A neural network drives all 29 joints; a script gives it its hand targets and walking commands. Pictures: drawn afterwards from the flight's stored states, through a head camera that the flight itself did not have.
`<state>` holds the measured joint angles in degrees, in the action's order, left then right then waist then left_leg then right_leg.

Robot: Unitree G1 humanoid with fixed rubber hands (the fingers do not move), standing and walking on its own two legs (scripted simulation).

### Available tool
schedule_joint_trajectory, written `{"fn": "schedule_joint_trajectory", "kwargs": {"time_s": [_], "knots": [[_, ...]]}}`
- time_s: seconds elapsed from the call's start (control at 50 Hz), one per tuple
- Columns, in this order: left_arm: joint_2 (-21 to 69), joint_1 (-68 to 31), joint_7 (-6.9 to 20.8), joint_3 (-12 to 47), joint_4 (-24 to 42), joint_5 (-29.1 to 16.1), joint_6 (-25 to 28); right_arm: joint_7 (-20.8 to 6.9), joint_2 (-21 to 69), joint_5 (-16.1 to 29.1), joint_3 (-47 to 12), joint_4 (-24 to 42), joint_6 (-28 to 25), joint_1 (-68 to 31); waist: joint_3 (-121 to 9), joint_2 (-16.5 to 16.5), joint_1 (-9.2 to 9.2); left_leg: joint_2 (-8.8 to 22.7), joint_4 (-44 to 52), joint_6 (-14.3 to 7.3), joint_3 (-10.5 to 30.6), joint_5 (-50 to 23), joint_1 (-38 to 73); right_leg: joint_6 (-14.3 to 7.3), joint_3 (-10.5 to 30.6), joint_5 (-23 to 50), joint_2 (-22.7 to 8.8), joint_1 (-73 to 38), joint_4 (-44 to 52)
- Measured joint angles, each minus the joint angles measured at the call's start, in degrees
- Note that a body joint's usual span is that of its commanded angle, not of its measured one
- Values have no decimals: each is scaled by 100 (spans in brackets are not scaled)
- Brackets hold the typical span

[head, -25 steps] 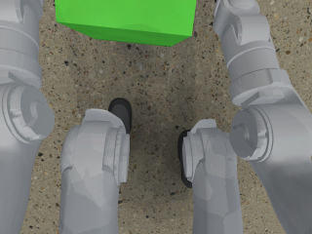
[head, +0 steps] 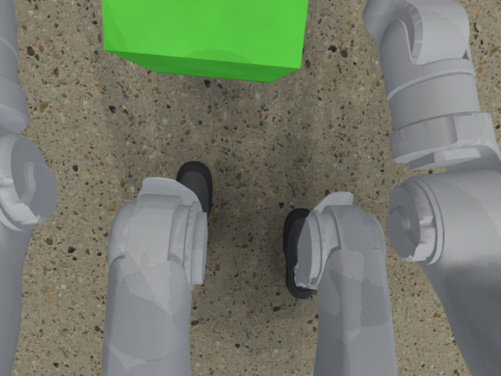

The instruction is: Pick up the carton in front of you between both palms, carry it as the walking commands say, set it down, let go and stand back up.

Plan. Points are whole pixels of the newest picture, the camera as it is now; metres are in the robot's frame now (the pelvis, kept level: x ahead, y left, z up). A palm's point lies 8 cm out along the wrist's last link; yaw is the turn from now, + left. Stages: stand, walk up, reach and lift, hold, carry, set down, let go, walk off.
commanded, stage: set down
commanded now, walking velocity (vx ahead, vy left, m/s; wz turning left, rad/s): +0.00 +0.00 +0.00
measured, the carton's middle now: out of the picture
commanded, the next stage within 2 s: let go in 0.78 s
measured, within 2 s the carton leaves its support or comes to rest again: neither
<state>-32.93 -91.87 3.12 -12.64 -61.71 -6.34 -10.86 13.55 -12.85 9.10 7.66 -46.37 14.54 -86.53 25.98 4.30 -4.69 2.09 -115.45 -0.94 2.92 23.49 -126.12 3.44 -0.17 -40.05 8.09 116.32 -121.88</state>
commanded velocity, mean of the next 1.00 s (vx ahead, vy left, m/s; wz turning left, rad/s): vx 0.00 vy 0.00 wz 0.00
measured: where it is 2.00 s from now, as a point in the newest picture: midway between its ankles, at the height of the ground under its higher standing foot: (247, 247)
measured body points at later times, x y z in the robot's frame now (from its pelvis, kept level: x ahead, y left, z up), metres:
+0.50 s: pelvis +0.02 +0.01 +0.12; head +0.37 +0.09 +0.40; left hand +0.56 +0.34 +0.01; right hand +0.61 -0.05 +0.02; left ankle +0.15 +0.13 -0.37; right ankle +0.09 -0.12 -0.37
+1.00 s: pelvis +0.05 +0.02 +0.26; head +0.36 +0.09 +0.58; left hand +0.52 +0.34 +0.13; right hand +0.57 -0.07 +0.14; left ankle +0.15 +0.13 -0.37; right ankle +0.09 -0.12 -0.37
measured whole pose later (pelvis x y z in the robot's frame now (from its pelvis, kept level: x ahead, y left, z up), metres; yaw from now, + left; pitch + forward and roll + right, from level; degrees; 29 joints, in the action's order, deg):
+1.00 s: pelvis +0.05 +0.02 +0.26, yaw +3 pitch +42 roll -5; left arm -21.9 -62.2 6.9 -19.7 -49.4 8.8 -11.8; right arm 6.2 -5.7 -6.2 16.6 -37.9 14.2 -56.8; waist 0.9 1.9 -2.2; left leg -0.6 -57.7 -2.0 2.0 11.9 -87.9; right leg 3.2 2.4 -23.5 3.2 79.6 -60.7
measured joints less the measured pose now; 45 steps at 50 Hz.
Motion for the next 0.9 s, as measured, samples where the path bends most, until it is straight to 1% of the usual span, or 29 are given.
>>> {"fn": "schedule_joint_trajectory", "kwargs": {"time_s": [0.06,0.14,0.22,0.34,0.44,0.54,0.72,0.84,0.9], "knots": [[25,97,47,-27,-56,172,-135,-25,111,-232,311,-219,142,-57,-389,-9,4,-58,365,39,54,-74,131,-52,-48,107,-59,-124,392],[72,246,153,-83,-187,409,-169,-144,234,-590,742,-530,159,-8,-943,-49,42,-113,821,55,100,-154,242,-70,-81,232,-121,-241,899],[171,378,213,-198,-210,595,-148,-252,299,-781,976,-573,105,190,-1328,-87,93,-134,1207,34,106,-196,371,-53,-74,322,-155,-376,1342],[326,624,189,-390,93,731,-165,-307,288,-721,933,-211,82,543,-1623,-114,127,-127,1750,-32,41,-242,623,-8,10,447,-179,-609,1944],[397,936,166,-449,505,694,-280,-309,292,-648,816,162,150,839,-1855,-120,150,-144,2255,-73,-27,-306,892,17,92,558,-225,-853,2470],[482,1239,198,-459,774,668,-399,-356,331,-693,839,376,211,1150,-2126,-142,178,-195,2851,-88,-57,-421,1267,17,134,706,-300,-1209,3081],[696,1573,311,-619,782,887,-354,-548,425,-911,1033,421,148,1571,-2424,-186,219,-250,4098,-90,-59,-748,2204,-7,172,1117,-398,-2094,4357],[834,1768,377,-809,650,1173,-182,-670,534,-1151,1180,366,32,1805,-2488,-195,235,-250,4898,-91,-71,-982,2854,-17,210,1411,-429,-2704,5171],[916,2022,397,-845,724,1357,-132,-704,609,-1320,1165,442,2,2065,-2506,-208,243,-253,5224,-95,-75,-1063,3165,-21,223,1515,-446,-3008,5514]]}}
